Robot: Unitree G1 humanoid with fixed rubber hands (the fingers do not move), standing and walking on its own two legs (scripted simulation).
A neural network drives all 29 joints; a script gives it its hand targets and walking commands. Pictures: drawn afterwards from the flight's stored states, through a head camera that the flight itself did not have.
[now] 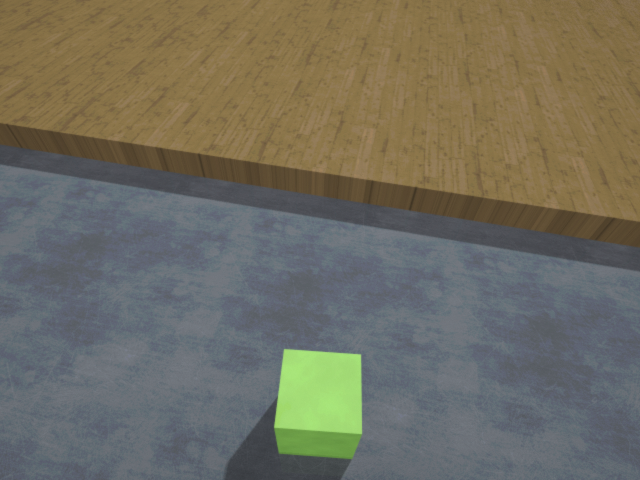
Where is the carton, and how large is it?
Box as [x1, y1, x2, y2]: [274, 349, 361, 458]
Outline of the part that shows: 284,349 274,424 279,453 351,458 361,435 360,354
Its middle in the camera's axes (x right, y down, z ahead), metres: +0.00 +0.47 +1.09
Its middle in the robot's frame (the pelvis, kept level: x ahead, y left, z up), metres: +0.43 -0.01 -0.65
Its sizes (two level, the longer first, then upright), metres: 0.210 0.200 0.250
